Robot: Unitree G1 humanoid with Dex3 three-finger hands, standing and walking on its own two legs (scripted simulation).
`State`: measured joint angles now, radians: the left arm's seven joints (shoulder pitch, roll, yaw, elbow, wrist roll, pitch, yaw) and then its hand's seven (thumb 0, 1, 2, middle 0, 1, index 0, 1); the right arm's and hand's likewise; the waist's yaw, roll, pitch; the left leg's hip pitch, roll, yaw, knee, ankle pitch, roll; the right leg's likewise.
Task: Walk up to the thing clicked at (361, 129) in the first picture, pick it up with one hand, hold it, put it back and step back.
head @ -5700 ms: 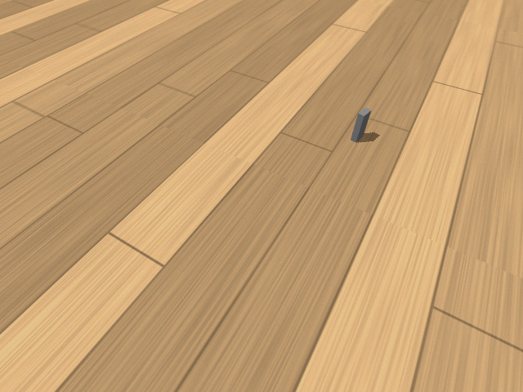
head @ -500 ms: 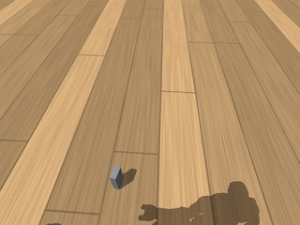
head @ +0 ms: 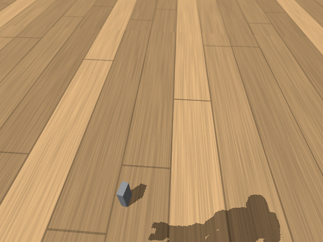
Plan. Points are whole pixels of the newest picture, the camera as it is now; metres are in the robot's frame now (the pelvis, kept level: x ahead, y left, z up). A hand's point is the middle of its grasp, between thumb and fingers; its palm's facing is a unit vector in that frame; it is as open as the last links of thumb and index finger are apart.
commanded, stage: stand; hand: left
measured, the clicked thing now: (124, 194) +0.46 +0.23 -0.69
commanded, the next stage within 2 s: go down in 1.84 s
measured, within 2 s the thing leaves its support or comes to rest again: neither
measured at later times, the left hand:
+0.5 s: hand out of the picture +0.10 +0.25 -0.15, palm faces -0.02 -0.94 -0.35, open 7.4 cm
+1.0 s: hand out of the picture +0.08 +0.25 -0.16, palm faces -0.03 -0.94 -0.34, open 7.4 cm
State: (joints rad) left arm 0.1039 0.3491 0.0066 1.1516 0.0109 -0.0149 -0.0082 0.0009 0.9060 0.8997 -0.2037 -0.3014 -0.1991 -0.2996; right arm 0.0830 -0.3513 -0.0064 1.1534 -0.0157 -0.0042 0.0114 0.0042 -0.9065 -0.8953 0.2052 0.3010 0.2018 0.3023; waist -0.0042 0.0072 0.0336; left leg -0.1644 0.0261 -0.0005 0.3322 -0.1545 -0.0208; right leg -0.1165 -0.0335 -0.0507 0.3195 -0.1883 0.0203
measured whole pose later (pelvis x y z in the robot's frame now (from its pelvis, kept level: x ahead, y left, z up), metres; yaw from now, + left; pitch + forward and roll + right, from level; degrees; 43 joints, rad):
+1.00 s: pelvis +0.01 +0.00 +0.00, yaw -1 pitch -2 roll +0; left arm 0.11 0.35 0.01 1.13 0.01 -0.01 0.00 0.00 0.91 0.90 -0.20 -0.30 -0.20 -0.30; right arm 0.09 -0.35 0.00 1.15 -0.01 0.00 0.01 0.00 -0.91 -0.90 0.21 0.30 0.20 0.30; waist 0.00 0.00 0.04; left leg -0.12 0.04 0.01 0.31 -0.16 -0.03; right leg -0.08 -0.02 -0.04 0.29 -0.19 0.01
